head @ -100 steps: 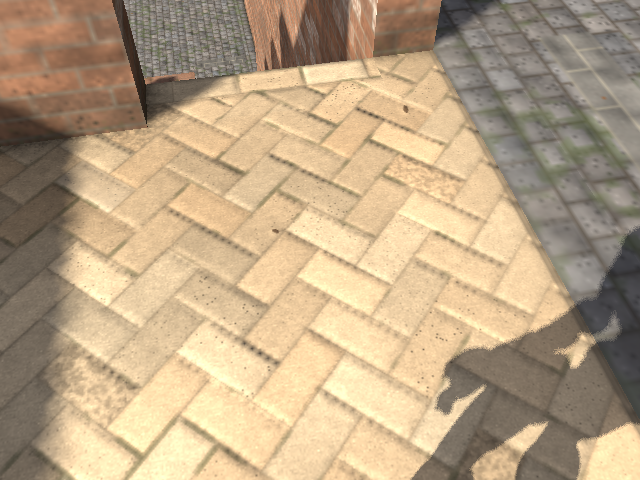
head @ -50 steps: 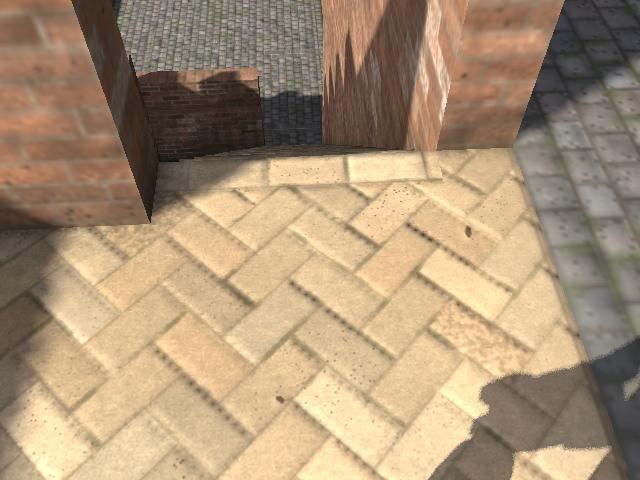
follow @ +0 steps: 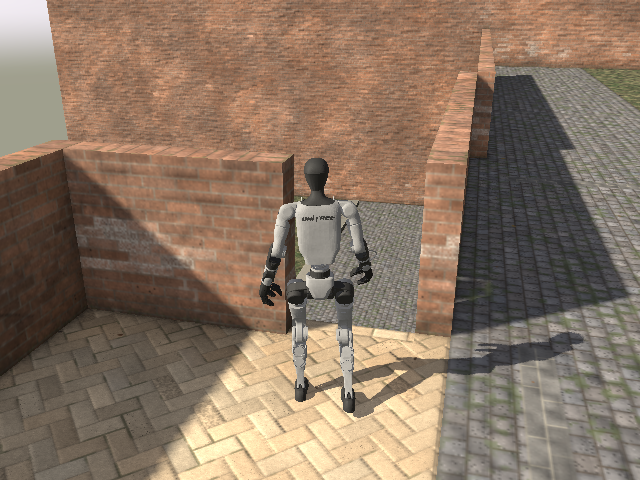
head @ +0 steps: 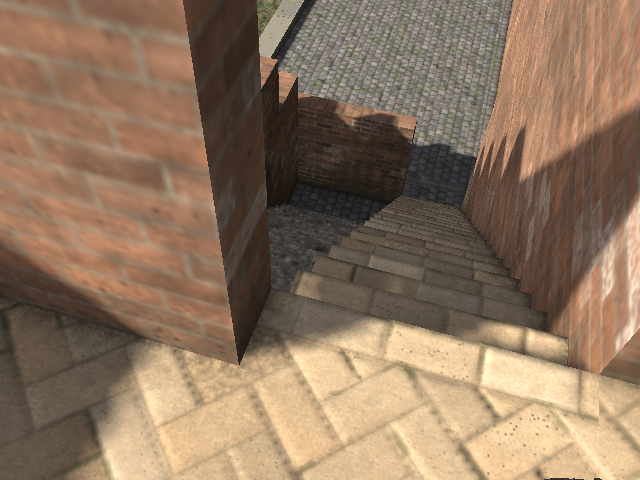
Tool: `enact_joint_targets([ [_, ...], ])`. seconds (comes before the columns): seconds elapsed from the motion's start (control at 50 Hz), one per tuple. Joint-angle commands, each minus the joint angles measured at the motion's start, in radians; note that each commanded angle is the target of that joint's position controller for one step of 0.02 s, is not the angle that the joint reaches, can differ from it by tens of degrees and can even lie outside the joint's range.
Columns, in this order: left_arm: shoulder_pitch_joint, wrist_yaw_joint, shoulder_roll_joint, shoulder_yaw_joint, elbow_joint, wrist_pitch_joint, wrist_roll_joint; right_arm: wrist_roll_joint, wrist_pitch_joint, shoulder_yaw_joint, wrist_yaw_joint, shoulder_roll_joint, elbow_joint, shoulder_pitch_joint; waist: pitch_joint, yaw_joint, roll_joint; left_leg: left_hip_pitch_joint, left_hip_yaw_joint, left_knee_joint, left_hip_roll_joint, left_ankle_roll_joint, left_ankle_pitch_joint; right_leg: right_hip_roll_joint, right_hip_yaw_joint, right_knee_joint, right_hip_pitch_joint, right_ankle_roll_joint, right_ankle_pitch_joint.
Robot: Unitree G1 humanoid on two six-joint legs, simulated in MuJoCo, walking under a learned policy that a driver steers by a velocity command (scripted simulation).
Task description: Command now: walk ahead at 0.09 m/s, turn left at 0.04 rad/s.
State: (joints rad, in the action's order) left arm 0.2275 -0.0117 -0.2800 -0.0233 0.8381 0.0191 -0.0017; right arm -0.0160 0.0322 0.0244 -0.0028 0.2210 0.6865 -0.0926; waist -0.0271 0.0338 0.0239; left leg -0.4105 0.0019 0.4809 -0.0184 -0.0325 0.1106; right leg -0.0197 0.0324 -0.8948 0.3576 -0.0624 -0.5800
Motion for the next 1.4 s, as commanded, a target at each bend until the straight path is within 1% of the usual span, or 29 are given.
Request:
enact_joint_targets([
  [0.02,0.088,-0.025,-0.066,-0.014,-0.022,-0.038,-0.007,-0.01,-0.004,0.045,0.005,0.158,-0.04,0.036,0.147,0.019,-0.165,0.112,0.231,-0.182,0.236,-0.181,-0.217,-0.038,0.01,0.071,-0.023,-0.03,0.086],
  [0.04,0.097,-0.028,-0.052,-0.009,-0.012,-0.041,-0.012,-0.012,-0.005,0.044,0.006,0.152,-0.033,0.043,0.152,0.02,-0.173,0.082,0.194,-0.186,0.213,-0.175,-0.178,-0.028,-0.002,0.125,-0.08,-0.028,0.145],
  [0.08,0.09,-0.03,-0.042,-0.007,0.0,-0.041,-0.017,-0.005,-0.007,0.04,0.011,0.14,-0.013,0.043,0.158,0.021,-0.166,0.057,0.162,-0.182,0.19,-0.162,-0.037,-0.013,-0.019,0.25,-0.163,-0.015,0.295],
  [0.1,0.081,-0.03,-0.039,-0.006,0.004,-0.041,-0.021,0.001,-0.008,0.036,0.012,0.132,-0.003,0.047,0.15,0.024,-0.162,0.038,0.153,-0.178,0.176,-0.146,0.077,-0.005,-0.028,0.326,-0.208,-0.004,0.371],
  [0.12,0.057,-0.03,-0.042,-0.006,-0.001,-0.041,-0.03,0.004,-0.008,0.029,0.012,0.116,0.011,0.032,0.133,0.019,-0.152,0.018,0.149,-0.18,0.155,-0.113,0.22,-0.002,-0.029,0.386,-0.241,0.011,0.41],
  [0.14,0.026,-0.032,-0.059,-0.006,-0.018,-0.041,-0.043,0.001,-0.005,0.02,0.009,0.095,0.032,0.003,0.104,0.01,-0.132,-0.018,0.151,-0.184,0.135,-0.063,0.35,-0.034,0.007,0.423,-0.264,0.031,0.445],
  [0.16,0.002,-0.036,-0.093,-0.008,-0.042,-0.041,-0.042,-0.007,-0.003,0.017,0.007,0.094,0.047,-0.011,0.058,-0.005,-0.104,-0.039,0.141,-0.16,0.109,-0.02,0.418,-0.088,0.059,0.466,-0.244,0.058,0.428],
  [0.18,-0.017,-0.037,-0.153,-0.026,-0.026,-0.039,-0.027,-0.001,-0.004,0.027,0.009,0.111,0.049,-0.04,0.009,-0.048,0.019,0.001,0.085,-0.149,0.058,0.012,0.367,-0.081,0.051,0.461,-0.114,0.094,0.244],
  [0.2,-0.037,-0.029,-0.107,-0.016,-0.025,-0.031,-0.021,-0.006,-0.009,0.025,0.013,0.125,0.055,-0.009,-0.005,-0.028,0.028,0.087,0.069,-0.094,0.047,0.032,0.288,-0.06,0.053,0.495,-0.029,0.101,0.165],
  [0.22,-0.044,-0.024,-0.077,-0.006,-0.017,-0.02,-0.026,-0.001,-0.012,0.028,0.017,0.124,0.06,-0.014,-0.003,-0.037,0.047,0.124,0.063,-0.067,0.045,0.03,0.232,-0.06,0.054,0.513,-0.007,0.09,0.172],
  [0.24,-0.054,-0.02,-0.072,-0.004,-0.011,-0.01,-0.026,0.002,-0.016,0.028,0.023,0.121,0.073,-0.027,0.004,-0.044,0.059,0.148,0.064,-0.05,0.049,0.021,0.189,-0.055,0.05,0.513,-0.009,0.078,0.222],
  [0.26,-0.054,-0.015,-0.065,-0.002,-0.005,0.001,-0.022,0.002,-0.021,0.029,0.027,0.124,0.084,-0.04,0.011,-0.045,0.064,0.153,0.06,-0.038,0.046,0.016,0.145,-0.053,0.046,0.505,-0.028,0.072,0.276],
  [0.3,-0.036,-0.009,-0.065,0.001,0.015,0.016,-0.016,0.001,-0.025,0.029,0.029,0.122,0.106,-0.056,0.039,-0.042,0.047,0.176,0.056,-0.023,0.047,0.01,0.066,-0.049,0.038,0.484,-0.065,0.068,0.364],
  [0.38,-0.029,-0.009,-0.067,0.005,0.044,0.019,-0.012,0.009,-0.033,0.028,0.029,0.123,0.144,-0.059,0.061,-0.034,0.008,0.203,0.051,-0.005,0.05,0.014,-0.037,-0.038,0.025,0.463,-0.104,0.073,0.458],
  [0.4,-0.026,-0.005,-0.076,0.005,0.049,0.021,-0.013,0.005,-0.04,0.024,0.034,0.115,0.153,-0.06,0.055,-0.035,0.011,0.207,0.051,-0.001,0.049,0.019,-0.05,-0.032,0.016,0.461,-0.108,0.07,0.468],
  [0.42,-0.025,-0.002,-0.071,0.007,0.056,0.022,-0.012,0.004,-0.046,0.024,0.038,0.118,0.164,-0.063,0.056,-0.034,-0.001,0.216,0.05,0.001,0.048,0.021,-0.06,-0.031,0.015,0.461,-0.109,0.071,0.478],
  [0.46,-0.025,0.001,-0.069,0.01,0.067,0.023,-0.01,0.006,-0.054,0.023,0.043,0.124,0.184,-0.068,0.054,-0.036,-0.017,0.227,0.05,0.002,0.049,0.024,-0.075,-0.027,0.01,0.462,-0.112,0.072,0.494],
  [0.54,-0.023,0.003,-0.068,0.014,0.089,0.02,-0.009,0.009,-0.062,0.021,0.049,0.128,0.221,-0.072,0.049,-0.038,-0.03,0.238,0.05,0.002,0.052,0.028,-0.089,-0.02,0.001,0.467,-0.121,0.074,0.511],
  [0.74,-0.008,0.002,-0.062,0.019,0.131,0.013,-0.009,0.01,-0.068,0.014,0.058,0.129,0.3,-0.071,0.024,-0.043,-0.027,0.236,0.048,-0.012,0.052,0.033,-0.05,-0.007,-0.013,0.49,-0.116,0.077,0.468],
  [0.96,0.031,-0.003,-0.053,0.024,0.158,0.013,-0.008,0.009,-0.066,0.006,0.061,0.115,0.365,-0.081,0.003,-0.045,-0.027,0.22,0.043,-0.027,0.048,0.037,0.008,0.001,-0.019,0.509,-0.098,0.078,0.402],
  [1.16,0.076,-0.006,-0.036,0.028,0.173,0.014,-0.007,0.009,-0.065,0.0,0.063,0.099,0.403,-0.105,-0.008,-0.046,-0.031,0.209,0.041,-0.033,0.047,0.04,0.03,0.005,-0.022,0.517,-0.087,0.08,0.377],
  [1.4,0.123,-0.007,-0.014,0.029,0.183,0.015,-0.005,0.01,-0.063,-0.005,0.066,0.082,0.427,-0.138,-0.016,-0.047,-0.031,0.201,0.039,-0.033,0.046,0.042,0.025,0.008,-0.026,0.52,-0.086,0.082,0.382],
])
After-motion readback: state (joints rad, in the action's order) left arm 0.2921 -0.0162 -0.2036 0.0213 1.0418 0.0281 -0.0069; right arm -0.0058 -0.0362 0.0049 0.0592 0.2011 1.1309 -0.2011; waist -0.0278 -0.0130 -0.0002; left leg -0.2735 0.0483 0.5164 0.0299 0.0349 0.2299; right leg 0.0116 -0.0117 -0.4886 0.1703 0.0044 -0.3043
